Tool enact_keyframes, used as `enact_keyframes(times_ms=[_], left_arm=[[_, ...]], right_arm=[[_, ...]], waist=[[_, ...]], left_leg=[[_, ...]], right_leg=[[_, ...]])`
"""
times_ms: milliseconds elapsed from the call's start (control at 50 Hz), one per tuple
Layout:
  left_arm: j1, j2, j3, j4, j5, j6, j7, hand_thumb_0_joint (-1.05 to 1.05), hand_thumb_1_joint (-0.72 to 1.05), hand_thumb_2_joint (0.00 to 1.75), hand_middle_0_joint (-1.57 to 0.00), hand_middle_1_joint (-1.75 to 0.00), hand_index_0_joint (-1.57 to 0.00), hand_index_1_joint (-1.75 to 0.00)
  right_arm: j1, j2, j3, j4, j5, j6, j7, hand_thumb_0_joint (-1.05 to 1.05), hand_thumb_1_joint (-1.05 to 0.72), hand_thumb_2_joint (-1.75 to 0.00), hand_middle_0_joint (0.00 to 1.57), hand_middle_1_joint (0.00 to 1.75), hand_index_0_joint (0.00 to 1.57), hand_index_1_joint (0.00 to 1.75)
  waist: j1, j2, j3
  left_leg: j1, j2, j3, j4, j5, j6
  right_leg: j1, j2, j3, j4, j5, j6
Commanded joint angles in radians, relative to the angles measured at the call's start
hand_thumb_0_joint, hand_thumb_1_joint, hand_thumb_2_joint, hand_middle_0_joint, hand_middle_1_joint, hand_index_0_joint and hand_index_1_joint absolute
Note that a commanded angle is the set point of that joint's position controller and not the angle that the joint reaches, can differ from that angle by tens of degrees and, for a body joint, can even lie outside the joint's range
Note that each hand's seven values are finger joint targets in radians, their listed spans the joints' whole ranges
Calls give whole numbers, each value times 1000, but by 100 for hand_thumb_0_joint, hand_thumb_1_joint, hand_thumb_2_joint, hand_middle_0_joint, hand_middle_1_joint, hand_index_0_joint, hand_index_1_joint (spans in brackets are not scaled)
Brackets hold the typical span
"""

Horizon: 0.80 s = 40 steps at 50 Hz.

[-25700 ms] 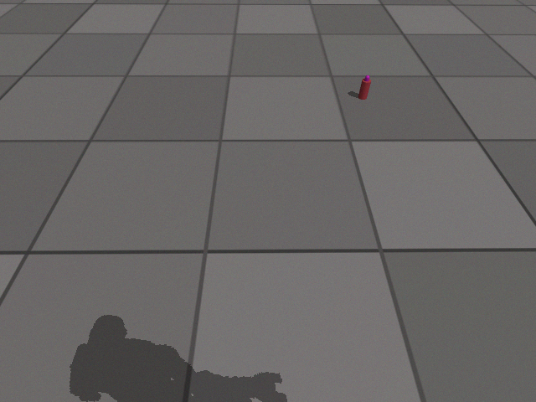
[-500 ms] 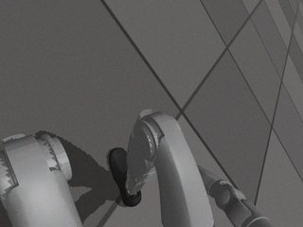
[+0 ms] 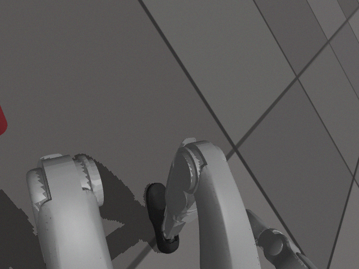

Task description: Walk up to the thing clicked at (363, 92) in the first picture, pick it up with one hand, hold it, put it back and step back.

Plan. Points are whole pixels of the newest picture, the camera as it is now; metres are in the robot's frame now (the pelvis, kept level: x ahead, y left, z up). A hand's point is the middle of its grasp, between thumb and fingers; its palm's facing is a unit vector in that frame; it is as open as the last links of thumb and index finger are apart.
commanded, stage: rise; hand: left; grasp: from the side
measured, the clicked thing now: out of the picture +0.42 +0.30 -0.21
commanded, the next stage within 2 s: home in 0.14 s
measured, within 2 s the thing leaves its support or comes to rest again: neither
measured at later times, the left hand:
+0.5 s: hand out of the picture +0.32 +0.41 -0.02, palm faces +0.35 -0.82 -0.45, open 17.6 cm
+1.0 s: hand out of the picture +0.25 +0.29 +0.19, palm faces +0.33 -0.85 -0.40, open 17.6 cm
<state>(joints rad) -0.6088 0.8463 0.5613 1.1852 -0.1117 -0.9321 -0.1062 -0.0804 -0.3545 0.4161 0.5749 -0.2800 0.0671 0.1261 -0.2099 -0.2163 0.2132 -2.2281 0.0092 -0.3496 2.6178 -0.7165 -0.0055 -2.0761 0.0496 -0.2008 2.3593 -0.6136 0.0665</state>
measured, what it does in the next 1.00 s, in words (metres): rises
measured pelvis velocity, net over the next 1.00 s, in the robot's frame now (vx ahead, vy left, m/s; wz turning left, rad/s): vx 0.06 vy -0.02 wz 0.24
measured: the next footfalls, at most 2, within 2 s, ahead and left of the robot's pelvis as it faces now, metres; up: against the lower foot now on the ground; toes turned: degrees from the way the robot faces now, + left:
none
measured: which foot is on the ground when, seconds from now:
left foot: down 0.00-1.00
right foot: down 0.00-1.00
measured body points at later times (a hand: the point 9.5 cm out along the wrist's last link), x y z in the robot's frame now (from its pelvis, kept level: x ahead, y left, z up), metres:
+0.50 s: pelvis +0.01 -0.01 +0.07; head +0.20 +0.10 +0.46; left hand +0.30 +0.45 +0.01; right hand +0.19 -0.24 -0.05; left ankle +0.08 +0.12 -0.26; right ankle +0.14 -0.13 -0.26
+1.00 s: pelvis +0.06 -0.02 +0.29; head +0.19 +0.03 +0.72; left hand +0.23 +0.33 +0.22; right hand +0.30 -0.23 +0.19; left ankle +0.07 +0.12 -0.26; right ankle +0.14 -0.14 -0.26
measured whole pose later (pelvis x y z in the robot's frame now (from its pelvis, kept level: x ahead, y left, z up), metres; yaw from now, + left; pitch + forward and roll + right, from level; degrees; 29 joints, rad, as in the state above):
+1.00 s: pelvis +0.06 -0.02 +0.29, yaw +14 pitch +26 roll -3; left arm 0.08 0.35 0.17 0.34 0.01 0.11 0.11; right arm 0.12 -0.25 0.00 0.49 0.05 0.05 -0.10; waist -0.04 0.00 -0.17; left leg -1.40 0.05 -0.06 1.57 -0.63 -0.03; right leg -1.37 -0.03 -0.04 1.53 -0.61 0.01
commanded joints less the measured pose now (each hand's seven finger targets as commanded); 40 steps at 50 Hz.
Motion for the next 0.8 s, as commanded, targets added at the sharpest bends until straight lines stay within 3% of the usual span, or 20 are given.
enact_keyframes(times_ms=[0,20,80,100,140,180,200,240,260,300,340,400,440,540,600,640,680,740,760,780], left_arm=[[-162,107,-17,-197,-60,22,-73,0,-61,2,-3,-3,-5,-2],[-210,99,-24,-249,-64,29,-82,0,-61,2,-3,-3,-5,-1],[-184,26,-52,-158,-61,59,-89,0,-53,6,-4,0,-3,0],[-204,251,17,-158,97,122,-47,0,-55,8,-8,-5,-6,-6],[-300,197,-13,-261,100,169,-33,0,-56,9,-7,-5,-6,-7],[-256,234,17,-310,131,226,-12,0,-59,9,-9,-6,-7,-8],[-186,234,38,-254,144,266,-2,0,-59,9,-9,-7,-7,-8],[-240,298,56,-384,171,308,11,0,-52,11,-6,-7,-6,-7],[-212,269,41,-395,177,338,15,0,-55,6,-5,-6,-5,-6],[-98,220,37,-415,182,405,27,0,-56,5,-5,-5,-5,-5],[-38,113,-18,-453,185,465,32,0,-58,4,-5,-5,-5,-5],[67,24,-69,-542,182,559,48,0,-57,4,-5,-5,-5,-5],[121,-29,-112,-641,172,617,60,0,-57,4,-5,-5,-5,-5],[263,-24,-115,-857,158,738,112,0,-52,7,-5,-6,-5,-6],[311,-35,-121,-982,154,789,144,0,-56,5,-5,-5,-5,-5],[354,-57,-133,-999,149,824,163,0,-57,4,-5,-5,-5,-5],[434,-129,-165,-965,144,854,176,0,-56,5,-5,-5,-5,-5],[452,-142,-180,-1040,136,883,198,0,-58,4,-5,-5,-5,-5],[532,-202,-209,-972,133,902,202,0,-59,3,-5,-5,-4,-5],[524,-205,-217,-1010,129,912,207,0,-58,4,-5,-5,-5,-5]], right_arm=[[64,-332,-160,-16,52,-2,-30,0,-88,-89,20,30,20,30],[71,-326,-176,-15,59,-5,-30,0,-88,-89,20,30,20,30],[86,-310,-191,-7,73,-14,-26,0,-79,-89,20,30,20,30],[118,-286,-254,20,109,-2,-34,0,-87,-92,20,30,20,30],[147,-282,-273,-3,122,15,-31,0,-93,-92,20,30,20,30],[155,-260,-293,-14,138,24,-30,0,-97,-93,20,30,20,30],[179,-271,-315,-7,150,32,-34,0,-98,-93,20,30,20,30],[196,-246,-328,-6,162,42,-35,0,-91,-90,20,30,20,30],[208,-241,-344,-5,171,47,-40,0,-90,-90,20,30,20,30],[217,-224,-372,-15,192,54,-43,0,-90,-90,20,30,20,30],[223,-209,-403,-25,213,57,-48,0,-90,-90,20,30,20,30],[231,-185,-453,-42,249,62,-54,0,-90,-90,20,30,20,30],[244,-170,-477,-64,267,65,-61,0,-90,-90,20,30,20,30],[236,-142,-500,-113,306,63,-100,0,-90,-90,20,30,20,30],[243,-123,-502,-142,317,56,-129,0,-90,-90,20,30,20,30],[238,-100,-496,-151,322,46,-149,0,-90,-90,20,30,20,30],[230,-76,-491,-163,323,34,-165,0,-90,-90,20,30,20,30],[238,-59,-490,-165,324,14,-191,0,-90,-90,20,30,20,30],[233,-56,-489,-172,327,6,-198,0,-90,-90,20,30,20,30],[235,-50,-487,-169,326,-2,-204,0,-90,-90,20,30,20,30]], waist=[[-56,519,-580],[-57,512,-596],[-65,475,-553],[20,563,-665],[2,643,-740],[50,685,-791],[59,676,-793],[76,705,-840],[80,715,-849],[114,675,-866],[107,638,-847],[130,539,-879],[124,440,-936],[160,338,-976],[177,375,-995],[171,343,-959],[163,324,-943],[173,331,-907],[173,310,-893],[174,311,-878]], left_leg=[[378,52,106,-398,96,-11],[384,50,107,-395,75,-8],[353,43,110,-401,49,-4],[462,45,147,-447,102,-8],[524,52,142,-488,111,-19],[564,48,158,-531,104,-21],[571,47,160,-544,125,-23],[584,42,187,-546,147,-18],[594,39,196,-563,151,-17],[585,33,215,-581,168,-13],[577,30,211,-629,133,-7],[566,22,228,-682,68,8],[571,14,248,-694,85,21],[629,12,264,-819,22,36],[736,15,268,-904,34,31],[758,14,285,-943,46,34],[792,9,306,-974,87,38],[862,9,326,-1038,121,36],[897,6,327,-1065,142,36],[918,7,327,-1087,150,34]], right_leg=[[201,26,-92,-159,128,-82],[175,24,-88,-160,113,-84],[148,20,-80,-161,93,-87],[134,9,-54,-179,95,-95],[111,3,-42,-175,93,-100],[119,-4,-29,-181,80,-103],[116,-7,-23,-178,90,-103],[116,-7,-1,-192,92,-110],[117,-11,7,-196,95,-111],[117,-12,21,-222,96,-115],[91,-18,26,-244,75,-117],[127,-21,54,-317,31,-114],[216,-19,74,-398,38,-107],[381,-23,108,-549,-15,-96],[457,-29,127,-613,0,-96],[536,-32,143,-685,4,-93],[614,-34,156,-744,29,-91],[712,-41,177,-835,45,-88],[743,-40,173,-864,64,-89],[767,-42,174,-888,70,-89]])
